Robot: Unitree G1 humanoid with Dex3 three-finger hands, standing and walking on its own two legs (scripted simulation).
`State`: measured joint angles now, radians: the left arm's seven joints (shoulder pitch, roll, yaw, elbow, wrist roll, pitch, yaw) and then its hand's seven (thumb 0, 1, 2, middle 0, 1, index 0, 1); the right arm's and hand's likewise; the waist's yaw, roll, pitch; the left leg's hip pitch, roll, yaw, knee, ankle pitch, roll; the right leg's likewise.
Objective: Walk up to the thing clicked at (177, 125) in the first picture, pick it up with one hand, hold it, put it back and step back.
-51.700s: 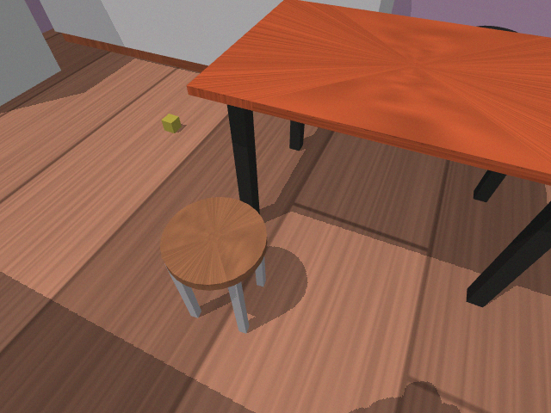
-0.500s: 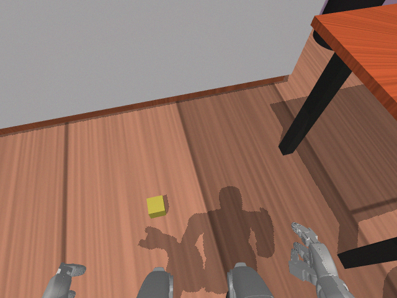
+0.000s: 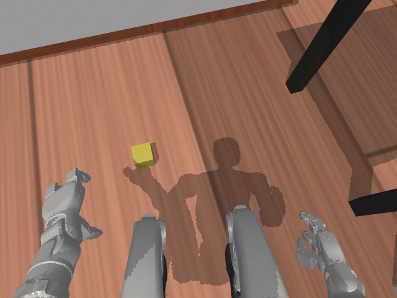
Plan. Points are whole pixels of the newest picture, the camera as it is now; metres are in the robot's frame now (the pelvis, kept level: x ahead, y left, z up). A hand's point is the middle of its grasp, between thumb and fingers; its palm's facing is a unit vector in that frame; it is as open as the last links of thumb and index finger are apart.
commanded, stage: rise first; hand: left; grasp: from above
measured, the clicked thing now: (143, 155) +0.55 +0.18 -0.50
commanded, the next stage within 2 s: go down in 1.52 s
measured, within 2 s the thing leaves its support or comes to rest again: neither
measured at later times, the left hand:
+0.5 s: hand (108, 176) +0.41 +0.25 -0.28, palm faces -0.42 -0.05 -0.91, open 13.8 cm
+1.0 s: hand (118, 163) +0.47 +0.23 -0.33, palm faces -0.40 -0.09 -0.91, open 13.8 cm
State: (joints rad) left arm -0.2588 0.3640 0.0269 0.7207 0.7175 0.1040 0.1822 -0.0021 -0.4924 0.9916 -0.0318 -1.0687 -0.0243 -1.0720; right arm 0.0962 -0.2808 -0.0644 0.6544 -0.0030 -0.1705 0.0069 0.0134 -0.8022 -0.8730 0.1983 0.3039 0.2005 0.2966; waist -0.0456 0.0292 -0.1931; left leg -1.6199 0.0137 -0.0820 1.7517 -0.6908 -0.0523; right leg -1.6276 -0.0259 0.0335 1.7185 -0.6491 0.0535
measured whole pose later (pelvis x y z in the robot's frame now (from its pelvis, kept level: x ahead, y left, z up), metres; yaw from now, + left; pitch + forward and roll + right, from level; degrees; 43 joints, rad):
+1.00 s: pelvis -0.03 +0.02 -0.18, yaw -5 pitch +37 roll -7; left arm -1.06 0.59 0.08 1.52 1.16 0.02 0.43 0.00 -0.47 0.96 -0.07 -1.09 -0.10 -1.06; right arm 0.18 -0.24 0.03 0.77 -0.13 -0.06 0.14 0.01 -0.90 -0.89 0.20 0.30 0.20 0.30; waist -0.25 0.05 -0.11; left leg -2.26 -0.03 -0.13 2.32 -0.71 -0.02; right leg -2.22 0.01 0.05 2.22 -0.65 0.06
